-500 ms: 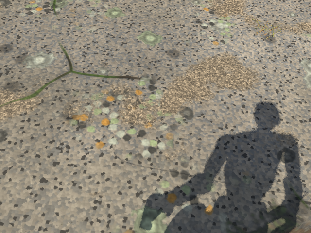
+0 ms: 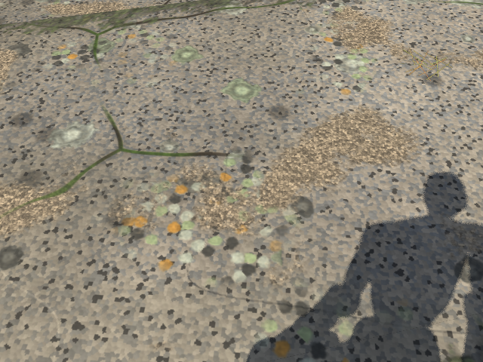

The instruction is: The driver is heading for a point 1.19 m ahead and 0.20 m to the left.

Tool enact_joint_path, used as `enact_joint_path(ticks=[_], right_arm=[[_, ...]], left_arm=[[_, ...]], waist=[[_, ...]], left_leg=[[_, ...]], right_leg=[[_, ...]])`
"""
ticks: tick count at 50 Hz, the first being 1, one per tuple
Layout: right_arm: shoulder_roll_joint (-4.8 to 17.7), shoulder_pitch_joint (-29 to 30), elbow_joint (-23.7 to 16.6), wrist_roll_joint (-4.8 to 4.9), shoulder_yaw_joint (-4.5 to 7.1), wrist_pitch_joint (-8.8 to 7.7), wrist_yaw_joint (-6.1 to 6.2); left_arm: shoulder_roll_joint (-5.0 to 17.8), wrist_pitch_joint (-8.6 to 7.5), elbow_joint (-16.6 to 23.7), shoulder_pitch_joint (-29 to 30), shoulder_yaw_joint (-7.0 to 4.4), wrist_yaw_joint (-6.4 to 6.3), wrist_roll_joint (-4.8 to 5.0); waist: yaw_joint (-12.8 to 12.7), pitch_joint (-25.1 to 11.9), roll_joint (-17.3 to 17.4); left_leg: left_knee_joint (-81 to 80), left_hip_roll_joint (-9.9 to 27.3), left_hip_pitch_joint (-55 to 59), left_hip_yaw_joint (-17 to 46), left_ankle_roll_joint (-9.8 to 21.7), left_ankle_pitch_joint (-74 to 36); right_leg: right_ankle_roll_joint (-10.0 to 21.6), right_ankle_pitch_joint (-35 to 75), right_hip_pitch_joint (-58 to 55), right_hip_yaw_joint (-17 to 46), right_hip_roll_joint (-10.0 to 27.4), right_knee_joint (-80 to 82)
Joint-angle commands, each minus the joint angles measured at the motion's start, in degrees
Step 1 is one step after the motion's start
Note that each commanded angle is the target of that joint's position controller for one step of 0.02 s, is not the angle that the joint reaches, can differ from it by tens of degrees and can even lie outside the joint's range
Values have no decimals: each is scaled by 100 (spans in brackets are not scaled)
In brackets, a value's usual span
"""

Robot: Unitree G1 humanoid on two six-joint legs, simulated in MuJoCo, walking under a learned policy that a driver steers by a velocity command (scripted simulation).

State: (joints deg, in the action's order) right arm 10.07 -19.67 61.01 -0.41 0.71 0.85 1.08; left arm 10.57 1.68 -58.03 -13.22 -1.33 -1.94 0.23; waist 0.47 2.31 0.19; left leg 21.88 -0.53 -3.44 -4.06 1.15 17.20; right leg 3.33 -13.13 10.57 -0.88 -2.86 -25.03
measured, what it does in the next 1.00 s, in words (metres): climbs: right foot 0.15 m higher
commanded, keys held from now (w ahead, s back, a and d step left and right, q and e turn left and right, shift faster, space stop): no key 0.22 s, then w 0.64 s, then w+q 0.14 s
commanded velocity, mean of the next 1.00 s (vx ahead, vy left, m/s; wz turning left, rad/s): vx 0.28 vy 0.00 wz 0.02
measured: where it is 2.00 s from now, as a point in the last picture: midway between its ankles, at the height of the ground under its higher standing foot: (279, 222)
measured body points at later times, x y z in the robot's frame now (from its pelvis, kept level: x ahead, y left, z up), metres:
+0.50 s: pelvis +0.03 +0.00 -0.01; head +0.03 +0.00 +0.44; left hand +0.02 +0.23 -0.16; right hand -0.04 -0.22 -0.16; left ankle -0.06 +0.10 -0.74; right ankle +0.00 -0.08 -0.74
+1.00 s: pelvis +0.28 -0.11 +0.07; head +0.31 -0.13 +0.52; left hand +0.40 +0.11 -0.06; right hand +0.34 -0.38 -0.08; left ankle +0.14 +0.04 -0.45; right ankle +0.35 -0.19 -0.59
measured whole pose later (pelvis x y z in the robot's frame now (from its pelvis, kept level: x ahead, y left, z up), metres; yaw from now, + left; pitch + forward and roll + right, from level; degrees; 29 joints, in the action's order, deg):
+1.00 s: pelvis +0.28 -0.11 +0.07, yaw +2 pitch +2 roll -1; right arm 14.6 -16.3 52.7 1.7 3.4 -5.1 -0.9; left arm 8.5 -3.0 -51.4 -8.1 -0.4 2.8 -1.5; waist 1.8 1.0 2.9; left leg 96.6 -0.1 -30.2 7.8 6.5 6.9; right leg 4.7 -26.3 38.3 -9.2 1.6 -63.1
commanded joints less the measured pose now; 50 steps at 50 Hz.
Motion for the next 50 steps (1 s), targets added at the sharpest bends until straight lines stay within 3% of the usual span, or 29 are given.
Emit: enact_joint_path(ticks=[1,12,13,15,16,18,20,22,24,25,27,30,33,34,35,37,38,39,40,41,42,43,44,45,46,47,48,49,50], right_arm=[[419,-445,8,0,89,-20,33],[400,-526,208,1,92,-20,101],[-52,-513,250,-158,-61,-9,197],[236,-568,189,-176,24,16,220],[275,-555,126,-173,30,5,197],[167,-681,80,-166,4,-44,141],[71,-911,92,-178,-11,-132,112],[182,-1122,106,-148,30,-233,111],[499,-1444,137,-112,132,-330,148],[697,-1716,241,-129,221,-327,170],[592,-1867,326,-147,258,-316,176],[792,-2115,462,-289,339,-396,193],[630,-2013,503,-423,275,-543,94],[508,-1775,463,-418,202,-565,51],[424,-1740,485,-395,138,-582,24],[469,-1506,536,-221,25,-596,35],[373,-1602,684,-76,-44,-540,111],[388,-1120,505,113,-75,-463,129],[657,-1104,203,240,-50,-481,62],[1446,-1047,68,251,81,-595,-43],[2122,-971,-29,308,332,-652,-132],[2289,-1143,27,385,477,-677,-214],[1236,-1036,-284,388,321,-749,-386],[670,-1165,-445,111,313,-824,-431],[183,-1127,-664,-8,299,-737,-376],[92,-801,-899,-76,271,-609,-302],[-155,60,-1044,287,128,-662,-213],[31,274,-1366,256,108,-665,-168],[161,190,-1405,315,92,-608,-171]], left_arm=[[487,4,108,-180,-130,-34,-12],[470,38,-108,-202,-171,-69,-23],[-40,-68,-287,-623,49,-106,-181],[479,-83,-291,-614,-88,-125,-135],[602,-72,-238,-565,-128,-114,-125],[571,-63,-142,-534,-145,-78,-78],[494,-100,-26,-399,-156,-45,-59],[384,-189,153,-147,-147,-5,-45],[89,-360,383,193,-88,47,-69],[36,-444,433,170,-80,81,-172],[185,-546,531,315,-131,143,-255],[67,-514,885,892,-152,157,-149],[-305,-447,1800,2083,25,37,-68],[-375,-467,2160,2411,114,18,-89],[-483,-481,2437,2740,209,-1,-101],[-502,-455,3066,3157,405,69,-119],[-572,-404,3331,3344,495,117,-122],[-781,-338,3235,2445,606,268,-15],[-540,-260,2839,1648,474,340,26],[-178,-214,2513,545,259,305,13],[287,-142,2097,-720,17,234,-59],[763,-104,1839,-1325,-176,206,-228],[1549,-178,1480,-1589,-370,150,-288],[1950,-172,1352,-1381,-525,144,-171],[1709,-257,1338,-427,-479,246,-150],[1167,-335,1118,114,-380,318,-141],[362,-586,1061,212,-59,514,-95],[-200,-736,728,334,108,613,-176],[-462,-839,502,293,178,652,-250]], waist=[[0,-104,-30],[20,24,-36],[-105,15,14],[-56,428,-296],[-36,594,-333],[5,820,-340],[126,787,-235],[239,671,121],[383,784,962],[416,780,1291],[467,878,728],[512,727,652],[529,854,477],[418,992,218],[476,1065,286],[261,1197,215],[290,1278,270],[-218,908,-27],[-248,0,-172],[-864,-1142,527],[-1504,-2160,857],[-1770,-2608,1038],[-1376,-2552,-877],[-1012,-2996,-1603],[-309,-2354,-1025],[57,-1326,-292],[-278,-877,-25],[-12,-622,-211],[152,-569,-330]], left_leg=[[-343,366,-506,373,-86,-1246],[-472,355,-611,328,-82,-421],[-526,485,-578,462,102,10],[-15,233,-778,275,302,1012],[164,159,-993,233,389,1353],[389,82,-1147,210,507,1460],[358,96,-904,294,619,1123],[-80,300,-480,745,769,1128],[-952,1103,206,2044,1096,1361],[-1236,1711,692,2780,1382,992],[-1198,2094,989,2885,1688,-167],[-1075,2254,1741,2662,1925,-1455],[-1211,2386,2035,2198,1584,-792],[-1476,2314,1643,1857,1306,-421],[-1652,2218,1401,1620,1170,-365],[-2438,1786,363,814,791,-189],[-2827,1547,-323,612,789,-721],[-3267,1242,-2063,71,813,-1379],[-2823,1103,-2661,45,1057,-3605],[-1423,1314,-2062,-64,1040,-7025],[74,1373,-1088,46,883,-8806],[1888,1313,-663,426,610,-8734],[4247,129,-2069,691,189,-3521],[6793,-561,-2341,1464,154,-654],[8017,-316,-2867,1881,196,-860],[8003,77,-3125,1276,262,-1222],[8577,25,-3694,1282,495,-916],[9015,213,-3956,1396,775,-1043],[9046,274,-4007,1576,982,-1145]], right_leg=[[91,2237,-523,655,614,193],[86,1184,-412,634,540,494],[104,347,-447,794,797,835],[299,-1613,73,991,675,920],[424,-2389,293,1110,706,991],[632,-3048,651,1439,874,1172],[719,-2778,863,1553,932,1160],[646,-2122,1129,1133,657,726],[456,-1157,1966,125,1,-730],[360,-1096,2518,-292,-48,-1524],[194,-1644,3190,-417,245,-2831],[126,-2377,4997,-112,440,-6157],[404,-3576,7639,636,523,-9528],[520,-3617,7876,636,605,-9486],[579,-3775,8161,423,578,-9829],[525,-3547,7477,-285,959,-8132],[542,-3360,6708,-442,1031,-7437],[615,-1799,3564,-716,995,-5522],[547,-598,1311,-1298,460,-5252],[531,-650,-121,-1138,91,-5362],[538,-702,-812,-964,-197,-4704],[655,-1397,-1154,-15,-145,-3807],[1038,-1837,-1513,3118,1410,-1559],[864,-2028,-1096,5729,2289,540],[698,-2644,-232,5721,2463,693],[642,-3234,760,4797,2310,500],[688,-2747,1304,3946,2327,426],[569,-1886,1546,3279,2188,257],[486,-1286,1702,2639,2108,198]])
Next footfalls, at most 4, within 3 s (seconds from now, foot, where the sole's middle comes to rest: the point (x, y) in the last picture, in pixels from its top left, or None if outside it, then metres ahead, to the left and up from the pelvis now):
0.86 right None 0.39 -0.20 -0.63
1.44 left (261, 278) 0.68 -0.02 -0.63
1.86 right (290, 180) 1.03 -0.12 -0.63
2.38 left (171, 178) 1.05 0.26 -0.63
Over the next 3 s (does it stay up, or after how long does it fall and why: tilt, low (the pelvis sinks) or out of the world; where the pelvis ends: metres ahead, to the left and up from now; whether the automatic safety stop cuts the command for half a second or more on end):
stays up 1.14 0.19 0.14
